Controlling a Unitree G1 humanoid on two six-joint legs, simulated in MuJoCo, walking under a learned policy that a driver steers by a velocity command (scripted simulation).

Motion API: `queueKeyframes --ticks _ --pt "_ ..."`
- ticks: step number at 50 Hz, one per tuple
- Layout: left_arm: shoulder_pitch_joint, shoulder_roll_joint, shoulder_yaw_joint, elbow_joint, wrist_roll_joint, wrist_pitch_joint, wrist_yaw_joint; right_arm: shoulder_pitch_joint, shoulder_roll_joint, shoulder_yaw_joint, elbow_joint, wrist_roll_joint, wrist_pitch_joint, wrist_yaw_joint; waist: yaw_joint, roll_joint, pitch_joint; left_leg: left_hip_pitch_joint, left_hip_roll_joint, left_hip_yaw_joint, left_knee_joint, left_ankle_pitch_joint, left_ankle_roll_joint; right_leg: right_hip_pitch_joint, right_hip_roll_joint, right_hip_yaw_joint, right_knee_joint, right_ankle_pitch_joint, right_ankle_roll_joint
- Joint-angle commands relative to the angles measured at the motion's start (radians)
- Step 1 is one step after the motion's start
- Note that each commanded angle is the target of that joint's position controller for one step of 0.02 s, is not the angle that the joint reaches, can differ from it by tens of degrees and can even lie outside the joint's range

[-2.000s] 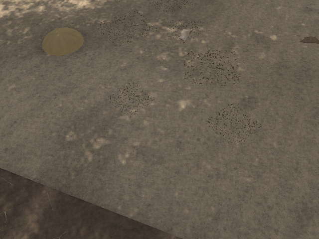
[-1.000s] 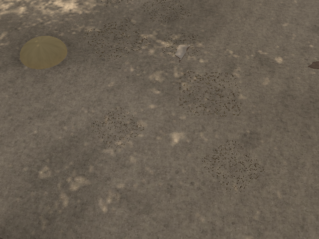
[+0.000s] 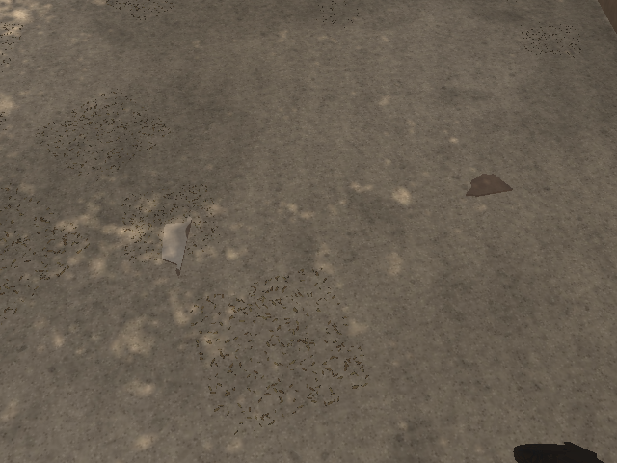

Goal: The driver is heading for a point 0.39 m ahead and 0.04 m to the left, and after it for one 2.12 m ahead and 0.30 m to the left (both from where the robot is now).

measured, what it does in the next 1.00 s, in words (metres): walks ahead: right foot, then left foot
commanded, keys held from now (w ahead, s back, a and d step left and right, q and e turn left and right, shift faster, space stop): w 0.30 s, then no key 0.70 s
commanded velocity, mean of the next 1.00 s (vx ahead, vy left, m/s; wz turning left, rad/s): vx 0.26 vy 0.00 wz -0.07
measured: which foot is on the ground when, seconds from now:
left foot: down 0.00-0.50, up 0.52-0.82, down 0.84-1.00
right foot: down 0.00-0.00, up 0.02-0.46, down 0.48-1.00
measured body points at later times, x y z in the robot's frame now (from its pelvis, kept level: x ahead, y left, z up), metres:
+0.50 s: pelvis +0.24 -0.01 +0.01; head +0.27 -0.02 +0.46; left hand +0.44 +0.21 -0.11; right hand +0.18 -0.24 -0.14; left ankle +0.12 +0.10 -0.72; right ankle +0.35 -0.09 -0.72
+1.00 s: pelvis +0.30 -0.01 +0.02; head +0.30 -0.01 +0.47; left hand +0.33 +0.22 -0.14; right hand +0.30 -0.24 -0.14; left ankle +0.30 +0.11 -0.72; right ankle +0.35 -0.09 -0.72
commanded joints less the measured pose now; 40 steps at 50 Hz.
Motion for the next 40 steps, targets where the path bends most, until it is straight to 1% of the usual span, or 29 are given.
queueKeyframes --ticks 1,2,3,4,5,6,7,9,10,13,15,17,19,21,22,23,24,25,26,27,28,29,30,31,32,34,36,38,40 --pt "0.167 0.017 0.001 -0.065 -0.032 -0.024 -0.007 0.443 -0.318 -0.093 0.072 -0.014 0.0 -0.017 -0.131 0.335 -0.345 0.721 0.431 -0.733 -0.224 -0.194 0.239 -0.504 0.032 -0.063 0.691 -0.1 0.002" --pt "0.109 0.096 0.009 -0.045 0.003 -0.012 0.0 0.363 -0.225 -0.078 0.058 0.011 0.014 -0.01 -0.116 0.138 -0.225 0.625 0.394 -0.744 -0.256 -0.385 0.225 -0.609 -0.048 -0.01 0.761 -0.059 -0.01" --pt "0.003 0.096 0.011 -0.065 0.008 -0.012 -0.008 0.271 -0.15 -0.06 0.036 0.018 0.014 -0.007 -0.112 0.043 -0.095 0.491 0.347 -0.577 -0.271 -0.387 0.199 -0.621 -0.087 -0.01 0.74 0.047 -0.007" --pt "-0.049 0.074 0.005 -0.081 0.008 -0.013 -0.013 0.229 -0.117 -0.051 0.039 0.011 0.01 -0.004 -0.098 0.015 -0.04 0.405 0.297 -0.462 -0.294 -0.269 0.174 -0.606 -0.118 -0.018 0.692 0.106 -0.001" --pt "-0.065 0.067 0.005 -0.086 0.015 -0.008 -0.018 0.231 -0.107 -0.047 0.05 0.012 0.004 -0.008 -0.083 0.048 -0.025 0.364 0.259 -0.375 -0.307 -0.149 0.154 -0.581 -0.139 -0.026 0.649 0.128 0.007" --pt "-0.049 0.057 0.002 -0.081 0.022 0.001 -0.024 0.24 -0.098 -0.043 0.067 0.015 -0.001 -0.008 -0.065 0.078 -0.032 0.332 0.229 -0.31 -0.318 -0.065 0.14 -0.541 -0.149 -0.035 0.62 0.139 0.021" --pt "-0.044 0.049 0.001 -0.077 0.024 0.009 -0.028 0.266 -0.096 -0.042 0.083 0.019 -0.011 -0.006 -0.06 0.087 -0.048 0.327 0.22 -0.277 -0.321 0.023 0.143 -0.519 -0.146 -0.045 0.61 0.147 0.03" --pt "-0.068 0.038 -0.003 -0.084 0.024 0.017 -0.032 0.304 -0.108 -0.045 0.106 0.029 -0.025 -0.001 -0.051 0.084 -0.055 0.338 0.213 -0.224 -0.34 0.097 0.155 -0.544 -0.155 -0.065 0.574 0.174 0.046" --pt "-0.102 0.033 -0.006 -0.095 0.024 0.02 -0.036 0.317 -0.115 -0.047 0.114 0.03 -0.027 -0.002 -0.053 0.083 -0.044 0.34 0.211 -0.205 -0.359 0.093 0.161 -0.573 -0.169 -0.079 0.546 0.202 0.054" --pt "-0.237 0.024 -0.016 -0.139 0.023 0.018 -0.042 0.362 -0.111 -0.046 0.139 0.032 -0.022 -0.003 -0.075 0.077 -0.003 0.353 0.192 -0.159 -0.405 0.082 0.163 -0.641 -0.206 -0.126 0.41 0.299 0.082" --pt "-0.311 0.004 -0.028 -0.163 0.018 0.014 -0.046 0.392 -0.109 -0.045 0.154 0.033 -0.018 -0.003 -0.092 0.079 0.011 0.355 0.172 -0.118 -0.408 0.118 0.153 -0.623 -0.21 -0.156 0.291 0.356 0.092" --pt "-0.351 -0.02 -0.04 -0.171 0.012 0.008 -0.042 0.414 -0.109 -0.043 0.17 0.03 -0.016 -0.005 -0.1 0.08 0.022 0.347 0.159 -0.061 -0.364 0.338 0.139 -0.553 -0.183 -0.195 0.177 0.387 0.091" --pt "-0.357 -0.023 -0.045 -0.165 0.007 0.002 -0.03 0.449 -0.107 -0.039 0.191 0.026 -0.013 -0.006 -0.111 0.094 0.001 0.378 0.158 -0.035 -0.298 0.52 0.121 -0.487 -0.149 -0.216 0.117 0.407 0.081" --pt "-0.328 -0.01 -0.044 -0.152 0.006 -0.007 -0.018 0.447 -0.107 -0.037 0.202 0.025 -0.008 -0.012 -0.099 0.115 -0.019 0.413 0.169 -0.041 -0.23 0.595 0.104 -0.429 -0.132 -0.204 0.071 0.394 0.058" --pt "-0.287 0.002 -0.039 -0.134 0.008 -0.013 -0.013 0.431 -0.111 -0.037 0.203 0.027 -0.006 -0.016 -0.081 0.116 -0.033 0.43 0.171 -0.052 -0.184 0.611 0.093 -0.382 -0.122 -0.195 0.032 0.39 0.043" --pt "-0.202 0.014 -0.033 -0.1 0.014 -0.022 -0.006 0.41 -0.112 -0.038 0.203 0.032 -0.002 -0.021 -0.04 0.095 -0.059 0.436 0.155 -0.05 -0.093 0.612 0.075 -0.29 -0.106 -0.195 -0.05 0.433 0.026" --pt "-0.109 0.038 -0.024 -0.065 0.027 -0.038 0.0 0.409 -0.105 -0.035 0.203 0.042 -0.001 -0.023 -0.002 0.05 -0.104 0.393 0.116 -0.027 0.04 0.522 0.05 -0.147 -0.131 -0.181 -0.126 0.579 0.01" --pt "0.008 0.107 -0.011 -0.044 0.046 -0.052 0.007 0.431 -0.074 -0.023 0.176 0.049 -0.004 -0.027 0.019 -0.046 -0.218 0.244 0.071 0.005 0.247 0.168 0.02 0.082 -0.331 -0.016 -0.051 1.004 -0.024" --pt "0.025 0.159 0.003 -0.037 0.025 -0.037 0.003 0.617 0.027 -0.003 0.205 0.091 0.012 -0.03 -0.041 -0.25 -0.393 0.064 -0.064 0.032 0.556 -0.557 -0.005 0.298 -0.588 0.244 -0.006 1.381 -0.22" --pt "-0.007 0.108 -0.005 -0.053 -0.023 -0.023 -0.004 0.579 -0.07 -0.028 0.234 0.062 0.039 -0.042 -0.025 -0.109 -0.39 0.061 -0.046 -0.061 0.61 -0.57 -0.004 0.191 -0.546 0.235 -0.051 1.255 -0.234" --pt "-0.102 0.06 -0.02 -0.066 -0.026 -0.018 -0.002 0.488 -0.066 -0.032 0.213 0.039 0.047 -0.038 -0.049 -0.097 -0.248 0.027 -0.023 -0.068 0.616 -0.526 -0.007 0.06 -0.494 0.159 -0.113 1.105 -0.209" --pt "-0.174 0.009 -0.039 -0.074 -0.016 -0.015 0.003 0.433 -0.045 -0.029 0.207 0.024 0.052 -0.035 -0.072 -0.076 -0.154 0.032 0.005 -0.073 0.566 -0.466 -0.012 -0.057 -0.445 0.105 -0.166 0.992 -0.171" --pt "-0.204 -0.013 -0.049 -0.073 -0.013 -0.015 0.012 0.404 -0.04 -0.031 0.205 0.016 0.062 -0.03 -0.092 -0.089 -0.102 0.066 0.026 -0.075 0.508 -0.423 -0.022 -0.143 -0.406 0.048 -0.203 0.959 -0.144" --pt "-0.214 -0.019 -0.053 -0.065 -0.011 -0.014 0.019 0.427 -0.025 -0.028 0.217 0.01 0.074 -0.026 -0.116 -0.102 -0.098 0.139 0.03 -0.063 0.459 -0.386 -0.031 -0.212 -0.373 0.001 -0.22 0.936 -0.12" --pt "-0.21 -0.018 -0.055 -0.058 -0.004 -0.016 0.02 0.45 -0.007 -0.024 0.237 0.011 0.085 -0.026 -0.126 -0.094 -0.114 0.194 0.018 -0.048 0.426 -0.367 -0.037 -0.242 -0.356 -0.026 -0.225 0.927 -0.114" --pt "-0.201 0.0 -0.054 -0.045 0.001 -0.02 0.019 0.454 0.01 -0.019 0.253 0.016 0.103 -0.032 -0.135 -0.092 -0.131 0.235 0.012 -0.03 0.327 -0.362 -0.044 -0.261 -0.341 -0.047 -0.235 0.833 -0.112" --pt "-0.188 0.012 -0.053 -0.032 0.004 -0.013 0.019 0.404 0.007 -0.016 0.252 0.017 0.116 -0.042 -0.117 -0.105 -0.121 0.244 0.013 -0.019 0.219 -0.346 -0.044 -0.272 -0.333 -0.033 -0.257 0.619 -0.105" --pt "-0.176 0.023 -0.049 -0.02 0.004 0.001 0.019 0.371 -0.003 -0.014 0.257 0.02 0.125 -0.047 -0.102 -0.118 -0.106 0.265 0.011 -0.009 0.147 -0.307 -0.039 -0.301 -0.328 -0.004 -0.289 0.362 -0.096" --pt "-0.189 0.027 -0.046 -0.014 -0.005 0.019 0.02 0.367 0.006 -0.009 0.27 0.019 0.123 -0.047 -0.113 -0.099 -0.071 0.318 0.008 0.006 0.034 -0.225 -0.027 -0.358 -0.316 0.014 -0.307 0.122 -0.07"
Velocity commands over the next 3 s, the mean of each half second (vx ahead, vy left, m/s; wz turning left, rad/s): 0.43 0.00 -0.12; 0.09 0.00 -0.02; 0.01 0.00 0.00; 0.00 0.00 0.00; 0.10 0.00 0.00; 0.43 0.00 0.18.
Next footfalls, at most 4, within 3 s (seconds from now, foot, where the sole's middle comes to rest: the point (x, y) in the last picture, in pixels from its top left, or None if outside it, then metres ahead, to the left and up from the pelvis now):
0.48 right None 0.39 -0.10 -0.76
0.84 left None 0.34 0.11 -0.76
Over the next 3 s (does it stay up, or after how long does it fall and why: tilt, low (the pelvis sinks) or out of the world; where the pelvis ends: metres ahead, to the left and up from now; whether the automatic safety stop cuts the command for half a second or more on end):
stays up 0.61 -0.04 0.00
